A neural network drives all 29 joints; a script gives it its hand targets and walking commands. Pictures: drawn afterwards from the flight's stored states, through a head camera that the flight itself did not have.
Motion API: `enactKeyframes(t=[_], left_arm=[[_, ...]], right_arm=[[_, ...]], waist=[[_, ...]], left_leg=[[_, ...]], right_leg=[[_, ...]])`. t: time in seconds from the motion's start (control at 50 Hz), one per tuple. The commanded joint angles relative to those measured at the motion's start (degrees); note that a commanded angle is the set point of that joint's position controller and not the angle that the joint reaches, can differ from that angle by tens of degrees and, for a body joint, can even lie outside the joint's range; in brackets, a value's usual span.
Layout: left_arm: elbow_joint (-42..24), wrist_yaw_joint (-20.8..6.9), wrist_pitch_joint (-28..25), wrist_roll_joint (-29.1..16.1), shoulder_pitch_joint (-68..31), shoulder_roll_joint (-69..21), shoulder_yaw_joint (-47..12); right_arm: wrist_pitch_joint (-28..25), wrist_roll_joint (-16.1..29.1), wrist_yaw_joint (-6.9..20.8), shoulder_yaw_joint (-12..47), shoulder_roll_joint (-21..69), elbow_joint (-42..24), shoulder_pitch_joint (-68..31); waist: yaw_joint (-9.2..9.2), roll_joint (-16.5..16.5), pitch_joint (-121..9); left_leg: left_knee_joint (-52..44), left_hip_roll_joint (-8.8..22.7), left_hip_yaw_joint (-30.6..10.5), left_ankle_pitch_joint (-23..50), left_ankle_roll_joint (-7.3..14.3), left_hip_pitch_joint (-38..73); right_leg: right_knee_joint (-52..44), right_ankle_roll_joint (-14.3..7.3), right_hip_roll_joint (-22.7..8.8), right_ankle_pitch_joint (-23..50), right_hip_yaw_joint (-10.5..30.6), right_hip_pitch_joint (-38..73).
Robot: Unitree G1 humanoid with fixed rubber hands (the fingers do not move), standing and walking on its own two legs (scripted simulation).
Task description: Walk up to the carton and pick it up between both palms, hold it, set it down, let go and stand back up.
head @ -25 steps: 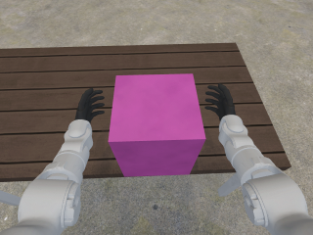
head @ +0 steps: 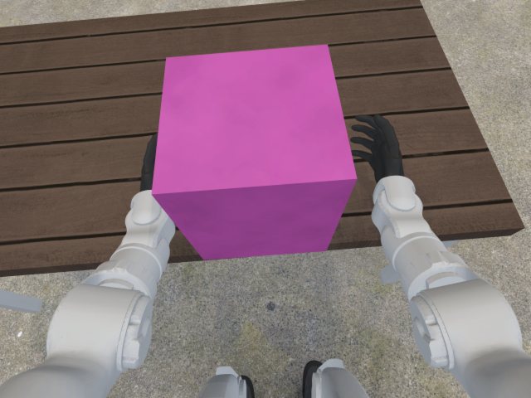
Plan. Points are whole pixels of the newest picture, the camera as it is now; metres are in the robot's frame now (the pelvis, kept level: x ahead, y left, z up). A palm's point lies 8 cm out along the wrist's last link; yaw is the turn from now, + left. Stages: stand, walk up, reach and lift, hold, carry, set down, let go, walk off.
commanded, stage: reach and lift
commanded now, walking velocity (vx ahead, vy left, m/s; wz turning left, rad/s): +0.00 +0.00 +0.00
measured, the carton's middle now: (257, 167) +0.45 +0.03 +0.02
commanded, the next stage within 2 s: none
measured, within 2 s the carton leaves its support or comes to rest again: neither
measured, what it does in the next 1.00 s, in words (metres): stands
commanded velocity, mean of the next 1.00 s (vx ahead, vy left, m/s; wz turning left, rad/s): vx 0.00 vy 0.00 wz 0.00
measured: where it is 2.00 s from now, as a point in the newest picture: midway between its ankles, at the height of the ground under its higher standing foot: outside the picture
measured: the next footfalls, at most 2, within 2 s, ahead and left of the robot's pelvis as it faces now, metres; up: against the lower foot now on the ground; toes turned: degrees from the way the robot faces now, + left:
none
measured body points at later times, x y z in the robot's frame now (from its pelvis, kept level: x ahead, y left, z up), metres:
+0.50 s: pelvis +0.00 +0.00 +0.01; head +0.13 -0.01 +0.44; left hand +0.44 +0.18 +0.02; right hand +0.46 -0.13 +0.03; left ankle +0.01 +0.11 -0.68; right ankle +0.05 -0.10 -0.68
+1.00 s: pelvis +0.04 +0.01 +0.02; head +0.16 +0.00 +0.46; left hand +0.45 +0.18 +0.01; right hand +0.46 -0.13 +0.02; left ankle +0.01 +0.11 -0.68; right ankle +0.05 -0.10 -0.68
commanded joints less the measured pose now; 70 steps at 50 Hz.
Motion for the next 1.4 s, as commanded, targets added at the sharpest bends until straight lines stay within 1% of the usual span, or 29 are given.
enactKeyframes(t=[0.0, 0.06, 0.08, 0.16, 0.18, 0.24, 0.26, 0.34, 0.36, 0.42, 0.44, 0.48, 0.5, 0.54, 0.6, 0.68, 0.7, 0.72, 0.76, 0.78, 0.84, 0.86, 0.96, 1.02, 1.08, 1.12, 1.16, 1.26, 1.38], left_arm=[[-14.6, 0.3, -3.0, 0.0, -28.4, 10.7, 1.1], [-14.7, 0.2, -2.6, 1.0, -28.5, 9.9, 2.1], [-14.6, 0.2, -2.4, 1.4, -28.3, 9.9, 2.6], [-14.9, 0.0, -2.6, 2.3, -30.4, 7.3, 3.2], [-15.3, 0.1, -2.8, 2.6, -31.4, 6.5, 3.3], [-13.6, 0.2, -2.7, 4.7, -32.4, 4.4, 3.8], [-14.0, 0.3, -2.8, 5.9, -32.7, 3.7, 4.2], [-12.3, 0.6, -2.7, 10.8, -32.3, 1.1, 7.3], [-13.8, 0.6, -3.1, 11.6, -32.0, -0.5, 7.2], [-12.9, -1.6, -4.3, 16.0, -34.5, -13.9, 6.3], [-11.6, -3.2, -5.1, 18.2, -35.6, -20.6, 5.3], [-6.7, -6.0, -7.0, 23.7, -34.4, -33.4, 4.4], [-5.0, -6.5, -7.9, 25.1, -33.2, -35.7, 4.0], [-1.7, -6.3, -9.2, 26.9, -30.9, -37.5, 4.1], [0.5, -5.9, -10.2, 27.8, -28.3, -36.3, 5.2], [1.4, -5.9, -11.6, 28.2, -26.2, -34.4, 6.6], [2.1, -6.0, -11.7, 28.3, -25.4, -34.3, 6.6], [2.2, -6.0, -11.9, 28.5, -24.7, -34.0, 6.5], [3.1, -6.0, -12.1, 28.6, -23.9, -34.2, 6.5], [2.7, -5.8, -12.5, 28.1, -24.2, -35.3, 5.5], [2.4, -5.1, -13.0, 28.0, -22.6, -36.4, 4.7], [2.1, -4.9, -13.4, 28.2, -22.1, -36.8, 4.0], [2.0, -4.8, -14.1, 26.8, -19.9, -38.3, 2.6], [2.1, -4.9, -14.3, 26.7, -19.8, -37.6, 2.3], [1.4, -5.0, -14.3, 26.3, -21.0, -39.1, 1.2], [2.6, -5.0, -13.7, 26.8, -19.6, -39.3, 1.5], [1.3, -4.4, -14.0, 26.4, -20.5, -40.1, 0.7], [1.3, -4.3, -13.9, 26.6, -21.0, -39.8, 1.2], [3.1, -4.6, -13.4, 27.7, -19.6, -39.7, 2.5]], right_arm=[[-3.2, -1.3, -0.9, -2.0, -5.6, -14.8, -28.9], [-2.0, -3.3, -1.5, -3.1, -3.3, -15.4, -28.9], [-1.7, -4.3, -1.8, -3.9, -3.0, -15.3, -28.9], [-0.1, -7.1, -2.2, -5.8, 1.9, -14.3, -29.5], [0.1, -7.8, -2.1, -6.4, 3.2, -14.0, -29.4], [0.7, -11.9, -2.2, -9.7, 4.5, -11.9, -29.8], [0.5, -13.3, -2.3, -11.0, 5.4, -11.6, -29.5], [-0.1, -17.8, -2.7, -14.2, 8.9, -9.1, -29.3], [-0.7, -18.8, -2.7, -15.3, 9.8, -9.4, -29.1], [-2.1, -25.0, 0.2, -15.5, 23.9, -7.2, -29.4], [-2.8, -28.9, 1.9, -15.7, 31.6, -5.3, -29.3], [-4.7, -37.5, 5.8, -17.2, 43.7, -2.7, -28.2], [-5.6, -40.3, 7.0, -18.4, 44.6, -0.6, -26.5], [-6.8, -42.7, 8.1, -18.6, 46.8, 1.9, -24.3], [-7.5, -43.9, 8.2, -18.6, 47.3, 5.9, -20.9], [-8.0, -45.2, 8.1, -18.2, 47.5, 9.5, -17.2], [-8.3, -45.2, 8.0, -17.7, 47.5, 9.9, -16.9], [-8.7, -45.3, 7.9, -17.6, 47.1, 9.8, -16.6], [-9.2, -44.9, 8.0, -17.3, 47.3, 11.6, -15.8], [-10.0, -45.0, 8.0, -16.7, 47.5, 11.9, -16.1], [-11.1, -43.5, 8.2, -15.0, 48.2, 12.8, -16.2], [-11.4, -43.5, 8.2, -14.4, 48.4, 13.6, -15.1], [-12.5, -41.3, 7.8, -10.8, 49.0, 14.0, -14.4], [-12.7, -41.0, 7.6, -9.9, 49.0, 14.1, -14.5], [-12.9, -40.8, 7.6, -10.4, 49.2, 15.4, -14.4], [-13.0, -40.9, 7.6, -10.5, 48.7, 15.7, -14.3], [-13.1, -40.3, 7.6, -10.0, 49.3, 15.3, -14.6], [-12.5, -41.4, 7.5, -11.5, 48.5, 16.6, -14.2], [-12.5, -41.9, 7.1, -11.9, 48.7, 16.1, -14.3]], waist=[[-0.88, -4.8, -62.4], [-1.54, -5.4, -60.5], [-1.81, -6.6, -60.0], [-2.05, -6.5, -55.0], [-1.73, -5.5, -55.4], [-3.11, -4.6, -52.4], [-2.88, -3.3, -52.7], [-2.45, -1.2, -49.3], [-3.04, -0.3, -51.2], [-2.88, 1.5, -49.5], [-3.72, 1.6, -48.1], [-3.75, 3.6, -44.4], [-4.03, 4.0, -42.9], [-3.63, 4.5, -40.4], [-4.36, 1.6, -36.6], [-4.17, -0.3, -32.2], [-4.69, -0.6, -31.8], [-4.23, -0.6, -31.4], [-4.06, -0.2, -30.9], [-4.52, 0.0, -31.5], [-3.31, 1.0, -31.6], [-3.52, 1.5, -31.8], [-2.98, -0.1, -31.8], [-3.26, -1.5, -29.6], [-3.77, 0.1, -30.2], [-3.72, 0.0, -29.2], [-3.12, 0.7, -30.5], [-3.98, -0.1, -30.0], [-3.41, -0.2, -30.9]], left_leg=[[-2.2, -3.3, 0.5, 28.3, -3.5, 15.8], [-2.4, -3.6, 0.7, 25.9, -3.3, 14.8], [-2.7, -3.6, 0.8, 24.9, -3.0, 13.8], [-3.6, -3.7, 0.7, 19.3, -2.3, 10.7], [-3.9, -3.7, 0.6, 19.4, -2.2, 10.6], [-4.2, -3.5, 0.7, 18.4, -2.6, 12.2], [-4.1, -3.5, 0.9, 19.0, -3.0, 13.4], [-4.3, -3.6, 0.8, 22.3, -3.7, 16.3], [-4.0, -3.4, 0.7, 23.9, -4.2, 17.8], [-4.3, -3.4, 0.5, 26.4, -4.8, 22.1], [-4.9, -3.4, 0.4, 26.5, -4.8, 23.4], [-5.7, -3.1, 0.1, 25.5, -4.8, 25.3], [-5.5, -2.8, -0.2, 25.4, -5.0, 26.7], [-5.6, -2.5, -0.4, 25.9, -4.8, 27.6], [-7.2, -2.3, -0.6, 24.1, -4.1, 24.8], [-8.6, -2.5, -0.8, 22.7, -3.2, 20.0], [-8.9, -2.6, -0.8, 23.4, -3.0, 20.3], [-8.9, -2.5, -0.9, 23.4, -2.9, 20.4], [-9.1, -1.9, -1.0, 25.6, -3.2, 22.0], [-8.8, -2.1, -1.3, 27.6, -3.6, 23.1], [-7.7, -1.4, -1.5, 33.3, -4.0, 27.1], [-7.1, -1.4, -1.8, 35.4, -4.1, 27.6], [-6.6, -1.3, -2.2, 37.6, -4.1, 26.3], [-7.1, -1.8, -2.0, 34.4, -3.5, 23.7], [-7.6, -1.5, -2.5, 35.0, -4.0, 24.3], [-7.6, -1.5, -2.5, 35.7, -4.2, 25.8], [-7.3, -1.3, -2.3, 35.8, -4.4, 26.9], [-8.2, -1.5, -2.4, 32.2, -4.2, 26.0], [-9.0, -1.7, -1.7, 30.3, -3.6, 24.3]], right_leg=[[0.7, 3.7, 2.3, 28.6, 4.6, 46.3], [0.3, 3.9, 2.2, 27.4, 4.9, 47.0], [0.2, 4.1, 2.1, 27.1, 5.3, 47.9], [-0.9, 4.2, 1.2, 20.4, 6.2, 47.6], [-0.8, 4.0, 1.1, 20.1, 6.2, 48.1], [-1.7, 3.5, 1.1, 17.4, 5.5, 45.9], [-1.6, 3.5, 1.4, 17.4, 5.3, 46.0], [-2.4, 2.8, 1.5, 20.3, 4.7, 45.9], [-2.0, 2.5, 1.8, 21.4, 4.5, 46.0], [-3.0, 1.8, 1.8, 22.4, 3.3, 44.0], [-3.7, 1.5, 1.7, 23.5, 2.6, 44.3], [-4.8, 1.2, 1.6, 21.7, 1.2, 43.2], [-4.9, 0.8, 1.8, 20.9, 0.5, 42.0], [-5.4, 0.3, 2.0, 21.3, 0.3, 41.3], [-6.1, 0.4, 1.9, 22.8, 0.8, 44.5], [-5.3, 1.1, 1.3, 26.0, 1.5, 47.9], [-5.5, 1.3, 1.2, 27.1, 1.8, 49.2], [-5.4, 1.5, 1.4, 27.1, 1.7, 49.3], [-5.9, 1.4, 1.4, 28.3, 1.4, 48.7], [-5.8, 1.3, 1.8, 29.4, 1.1, 47.7], [-6.5, 0.9, 2.4, 30.8, 0.6, 44.5], [-6.4, 0.8, 2.5, 31.5, 0.8, 44.1], [-6.2, 1.1, 2.7, 34.7, 1.1, 44.8], [-6.0, 1.5, 2.6, 34.5, 1.7, 47.2], [-6.4, 1.2, 2.8, 34.1, 1.5, 45.5], [-7.3, 1.2, 3.0, 32.5, 1.2, 44.1], [-7.6, 1.1, 3.2, 31.3, 0.9, 42.5], [-8.6, 1.2, 3.4, 28.1, 0.7, 41.7], [-9.2, 1.5, 3.0, 28.7, 1.2, 43.6]])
